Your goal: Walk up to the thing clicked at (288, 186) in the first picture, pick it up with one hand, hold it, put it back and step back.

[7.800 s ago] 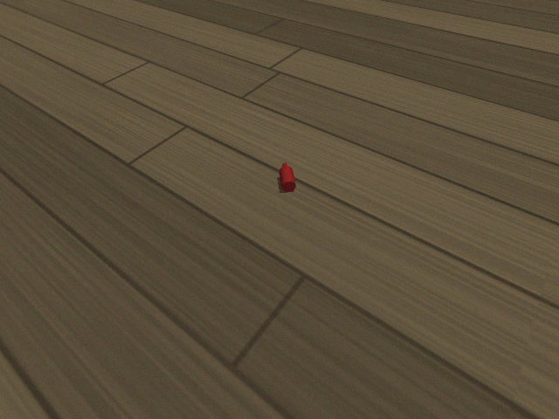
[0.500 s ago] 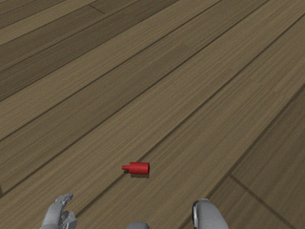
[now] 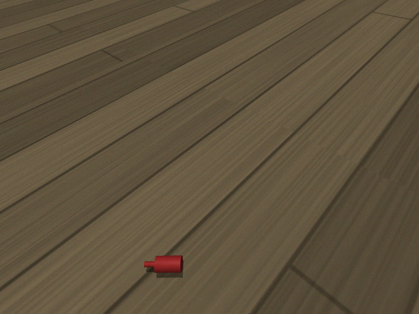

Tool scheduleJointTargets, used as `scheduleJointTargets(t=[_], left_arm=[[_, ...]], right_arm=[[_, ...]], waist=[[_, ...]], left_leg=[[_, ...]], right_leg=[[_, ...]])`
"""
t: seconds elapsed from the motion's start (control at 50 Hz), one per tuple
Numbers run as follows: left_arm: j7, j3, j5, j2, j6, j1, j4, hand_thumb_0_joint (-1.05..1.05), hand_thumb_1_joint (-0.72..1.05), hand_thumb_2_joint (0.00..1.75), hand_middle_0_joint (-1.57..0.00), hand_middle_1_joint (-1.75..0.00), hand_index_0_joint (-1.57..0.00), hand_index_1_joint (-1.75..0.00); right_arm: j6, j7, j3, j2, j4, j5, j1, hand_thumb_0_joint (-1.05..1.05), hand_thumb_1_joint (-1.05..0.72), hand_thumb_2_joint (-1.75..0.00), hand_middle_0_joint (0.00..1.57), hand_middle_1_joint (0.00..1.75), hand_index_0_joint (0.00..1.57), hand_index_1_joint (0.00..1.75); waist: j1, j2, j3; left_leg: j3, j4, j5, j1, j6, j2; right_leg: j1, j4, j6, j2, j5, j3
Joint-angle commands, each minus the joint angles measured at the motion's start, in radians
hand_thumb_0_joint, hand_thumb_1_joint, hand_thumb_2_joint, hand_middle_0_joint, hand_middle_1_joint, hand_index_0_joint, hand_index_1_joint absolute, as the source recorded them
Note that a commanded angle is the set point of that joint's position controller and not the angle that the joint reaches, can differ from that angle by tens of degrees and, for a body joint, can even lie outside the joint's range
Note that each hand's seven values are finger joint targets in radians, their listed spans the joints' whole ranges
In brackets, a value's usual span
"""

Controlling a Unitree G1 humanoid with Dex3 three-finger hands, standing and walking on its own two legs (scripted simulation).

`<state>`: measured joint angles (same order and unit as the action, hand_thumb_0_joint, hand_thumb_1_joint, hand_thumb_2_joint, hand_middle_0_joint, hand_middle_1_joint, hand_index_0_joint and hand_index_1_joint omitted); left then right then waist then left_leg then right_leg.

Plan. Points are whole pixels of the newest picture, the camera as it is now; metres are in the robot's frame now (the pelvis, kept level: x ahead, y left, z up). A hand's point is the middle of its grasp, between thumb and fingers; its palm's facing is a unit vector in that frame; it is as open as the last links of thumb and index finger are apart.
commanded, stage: walk up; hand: left
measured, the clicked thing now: (163, 264) +0.47 +0.30 -0.72
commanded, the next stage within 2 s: none
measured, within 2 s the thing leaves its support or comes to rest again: neither
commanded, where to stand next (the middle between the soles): +0.09 +0.04 m, yaw +0 degrees
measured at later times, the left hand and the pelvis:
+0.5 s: hand out of the picture +0.15 +0.28 -0.16, palm faces -0.03 -0.93 -0.38, open 7.4 cm; pelvis +0.02 +0.02 -0.01, yaw +0 degrees
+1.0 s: hand out of the picture -0.01 +0.31 -0.12, palm faces +0.06 -0.88 -0.48, open 7.4 cm; pelvis -0.05 +0.02 +0.00, yaw +4 degrees
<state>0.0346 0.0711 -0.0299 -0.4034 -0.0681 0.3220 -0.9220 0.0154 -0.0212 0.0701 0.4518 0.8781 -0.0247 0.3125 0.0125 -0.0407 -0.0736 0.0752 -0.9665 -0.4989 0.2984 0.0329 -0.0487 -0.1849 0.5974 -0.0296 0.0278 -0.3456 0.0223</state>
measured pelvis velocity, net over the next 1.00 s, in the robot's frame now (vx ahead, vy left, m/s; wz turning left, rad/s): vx -0.05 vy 0.02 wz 0.07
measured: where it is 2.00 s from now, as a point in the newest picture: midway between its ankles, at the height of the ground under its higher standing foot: outside the picture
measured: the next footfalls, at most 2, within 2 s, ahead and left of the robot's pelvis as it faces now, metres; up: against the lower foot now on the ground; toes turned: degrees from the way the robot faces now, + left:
left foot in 0.32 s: +0.19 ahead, +0.13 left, +0.00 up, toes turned -1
right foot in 0.64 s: +0.01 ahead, -0.10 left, +0.00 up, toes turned -1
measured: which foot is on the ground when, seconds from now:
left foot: up 0.00-0.30, down 0.32-0.68, up 0.70-0.98, down 1.00-1.00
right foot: down 0.00-0.36, up 0.38-0.62, down 0.64-1.00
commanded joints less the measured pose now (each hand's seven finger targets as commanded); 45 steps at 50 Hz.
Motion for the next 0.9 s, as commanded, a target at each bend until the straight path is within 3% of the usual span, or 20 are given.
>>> scheduleJointTargets(t=[0.0,0.04,0.12,0.2,0.26,0.28,0.3,0.34,0.36,0.42,0.48,0.54,0.62,0.64,0.66,0.68,0.7,0.74,0.76,0.88], left_arm=[[-0.030,0.068,0.029,-0.285,-0.027,0.044,0.077,0.00,0.90,0.90,-0.20,-0.30,-0.20,-0.30],[-0.039,0.055,0.036,-0.262,-0.038,0.046,0.082,0.00,0.90,0.90,-0.20,-0.30,-0.20,-0.30],[-0.059,0.029,0.021,-0.207,-0.037,-0.042,0.114,0.00,0.90,0.90,-0.20,-0.30,-0.20,-0.30],[-0.079,0.018,0.042,-0.208,0.020,-0.087,0.152,0.00,0.90,0.90,-0.20,-0.30,-0.20,-0.30],[-0.089,0.017,0.055,-0.215,0.048,-0.120,0.164,0.00,0.90,0.90,-0.20,-0.30,-0.20,-0.30],[-0.091,0.015,0.060,-0.208,0.052,-0.086,0.159,0.00,0.90,0.90,-0.20,-0.30,-0.20,-0.30],[-0.094,0.013,0.071,-0.196,0.054,-0.040,0.154,0.00,0.90,0.90,-0.20,-0.30,-0.20,-0.30],[-0.100,0.010,0.083,-0.141,0.075,0.053,0.152,0.00,0.90,0.90,-0.20,-0.30,-0.20,-0.30],[-0.108,0.003,0.067,-0.148,0.084,0.044,0.137,0.00,0.90,0.90,-0.20,-0.30,-0.20,-0.30],[-0.091,0.025,0.067,-0.193,0.095,-0.008,0.127,0.00,0.90,0.90,-0.20,-0.30,-0.20,-0.30],[-0.086,0.025,0.064,-0.174,0.103,0.014,0.127,0.00,0.90,0.90,-0.20,-0.30,-0.20,-0.30],[-0.083,0.031,0.049,-0.164,0.091,0.046,0.121,0.00,0.90,0.90,-0.20,-0.30,-0.20,-0.30],[-0.070,0.058,0.012,-0.182,0.074,0.118,0.088,0.00,0.90,0.90,-0.20,-0.30,-0.20,-0.30],[-0.069,0.069,-0.009,-0.224,0.068,0.102,0.106,0.00,0.90,0.90,-0.20,-0.30,-0.20,-0.30],[-0.071,0.100,-0.028,-0.348,0.066,-0.004,0.165,0.00,0.90,0.90,-0.20,-0.30,-0.20,-0.30],[-0.080,0.110,-0.032,-0.420,0.061,-0.094,0.202,0.00,0.90,0.90,-0.20,-0.30,-0.20,-0.30],[-0.086,0.099,-0.023,-0.365,0.051,-0.145,0.204,0.00,0.90,0.90,-0.20,-0.30,-0.20,-0.30],[-0.084,0.073,-0.013,-0.232,0.042,-0.224,0.198,0.00,0.90,0.90,-0.20,-0.30,-0.20,-0.30],[-0.080,0.075,-0.013,-0.214,0.041,-0.227,0.196,0.00,0.90,0.90,-0.20,-0.30,-0.20,-0.30],[-0.054,0.081,-0.027,-0.200,0.038,-0.005,0.156,0.00,0.90,0.90,-0.20,-0.30,-0.20,-0.30]], right_arm=[[-0.053,0.000,0.049,0.180,-0.129,0.026,-0.073,0.00,-0.90,-0.90,0.20,0.30,0.20,0.30],[-0.043,-0.011,0.042,0.154,-0.093,0.028,0.012,0.00,-0.90,-0.90,0.20,0.30,0.20,0.30],[-0.018,-0.003,0.023,0.088,-0.079,0.031,-0.026,0.00,-0.90,-0.90,0.20,0.30,0.20,0.30],[0.001,0.010,0.024,0.091,-0.087,0.027,-0.078,0.00,-0.90,-0.90,0.20,0.30,0.20,0.30],[0.006,0.015,0.039,0.112,-0.079,0.011,-0.050,0.00,-0.90,-0.90,0.20,0.30,0.20,0.30],[0.004,0.016,0.046,0.130,-0.085,0.003,-0.060,0.00,-0.90,-0.90,0.20,0.30,0.20,0.30],[0.001,0.018,0.058,0.174,-0.105,-0.006,-0.049,0.00,-0.90,-0.90,0.20,0.30,0.20,0.30],[-0.011,0.031,0.068,0.219,-0.121,0.015,-0.025,0.00,-0.90,-0.90,0.20,0.30,0.20,0.30],[-0.012,0.036,0.074,0.213,-0.124,0.024,-0.039,0.00,-0.90,-0.90,0.20,0.30,0.20,0.30],[0.013,0.042,0.049,0.131,-0.176,0.012,-0.171,0.00,-0.90,-0.90,0.20,0.30,0.20,0.30],[0.028,0.035,0.055,0.142,-0.198,-0.003,-0.189,0.00,-0.90,-0.90,0.20,0.30,0.20,0.30],[0.036,0.025,0.062,0.151,-0.225,-0.014,-0.214,0.00,-0.90,-0.90,0.20,0.30,0.20,0.30],[0.063,0.016,0.063,0.145,-0.223,-0.006,-0.197,0.00,-0.90,-0.90,0.20,0.30,0.20,0.30],[0.065,0.017,0.052,0.098,-0.228,0.001,-0.182,0.00,-0.90,-0.90,0.20,0.30,0.20,0.30],[0.056,0.021,0.050,0.078,-0.244,0.001,-0.203,0.00,-0.90,-0.90,0.20,0.30,0.20,0.30],[0.058,0.037,0.080,0.167,-0.241,-0.008,-0.266,0.00,-0.90,-0.90,0.20,0.30,0.20,0.30],[0.052,0.034,0.090,0.194,-0.225,-0.005,-0.245,0.00,-0.90,-0.90,0.20,0.30,0.20,0.30],[0.043,0.020,0.078,0.138,-0.151,0.011,-0.110,0.00,-0.90,-0.90,0.20,0.30,0.20,0.30],[0.039,0.020,0.069,0.110,-0.138,0.018,-0.062,0.00,-0.90,-0.90,0.20,0.30,0.20,0.30],[-0.020,0.020,0.027,0.121,-0.121,0.014,-0.149,0.00,-0.90,-0.90,0.20,0.30,0.20,0.30]], waist=[[0.010,0.077,-0.127],[-0.020,0.143,-0.091],[-0.031,0.187,-0.106],[-0.009,0.270,-0.037],[-0.038,0.202,0.029],[-0.034,0.143,0.058],[-0.043,0.036,0.117],[-0.020,-0.142,0.260],[-0.033,-0.150,0.271],[-0.011,-0.077,0.189],[-0.009,-0.125,0.157],[-0.003,-0.184,0.147],[0.021,-0.097,0.161],[0.023,0.078,0.095],[0.034,0.284,0.002],[0.062,0.280,-0.050],[0.019,0.220,-0.092],[-0.063,0.086,-0.069],[-0.071,0.130,-0.022],[0.100,0.288,0.091]], left_leg=[[0.122,-0.121,0.098,0.391,0.006,0.008],[0.071,-0.062,0.208,0.314,-0.009,0.036],[0.018,0.109,0.271,0.115,-0.044,0.053],[-0.041,0.235,0.355,0.005,-0.029,0.063],[-0.079,0.407,0.454,-0.079,0.009,0.071],[-0.063,0.444,0.606,-0.125,0.031,0.072],[0.006,0.446,0.979,-0.185,0.079,-0.007],[0.342,0.456,1.425,-0.363,0.269,-0.280],[0.408,0.474,1.300,-0.307,0.316,-0.327],[0.139,0.492,0.887,-0.079,0.193,-0.164],[0.139,0.527,0.566,-0.014,0.194,-0.145],[0.171,0.510,0.462,-0.007,0.216,-0.179],[0.139,0.395,0.164,0.165,0.106,-0.100],[0.079,0.256,-0.045,0.339,0.048,0.006],[0.025,-0.030,-0.074,0.421,-0.031,0.178],[0.166,-0.239,-0.096,0.309,-0.045,0.131],[0.193,-0.294,-0.049,0.262,-0.041,0.109],[0.153,-0.378,0.059,0.277,-0.037,0.192],[0.123,-0.373,0.101,0.273,-0.041,0.199],[-0.024,0.167,-0.003,0.315,-0.072,0.095]], right_leg=[[0.131,-0.364,-0.155,-0.301,0.051,-0.406],[0.110,-0.327,-0.094,-0.232,0.337,-0.242],[-0.087,-0.259,-0.104,-0.199,0.796,-0.045],[-0.096,-0.101,-0.106,-0.227,0.832,-0.061],[-0.069,0.035,-0.075,-0.211,0.696,-0.056],[-0.062,0.121,-0.046,-0.170,0.633,-0.066],[-0.063,0.274,-0.010,-0.103,0.524,-0.057],[-0.206,0.667,0.021,0.095,-0.323,-0.080],[-0.206,0.701,0.011,0.038,-0.355,-0.142],[-0.182,0.668,0.004,0.018,-0.257,-0.160],[-0.167,0.555,0.015,0.007,-0.196,-0.085],[-0.144,0.361,0.026,-0.023,-0.188,-0.041],[0.054,-0.027,-0.013,-0.019,-0.028,-0.034],[0.033,-0.151,-0.070,-0.131,-0.226,-0.255],[-0.172,-0.322,-0.203,-0.439,-0.289,-0.648],[-0.388,-0.391,-0.318,-0.565,-0.223,-0.784],[-0.410,-0.345,-0.302,-0.522,-0.069,-0.694],[-0.279,-0.160,-0.187,-0.294,0.306,-0.280],[-0.208,-0.156,-0.148,-0.232,0.262,-0.208],[0.249,-0.167,-0.156,-0.222,-0.133,-0.247]])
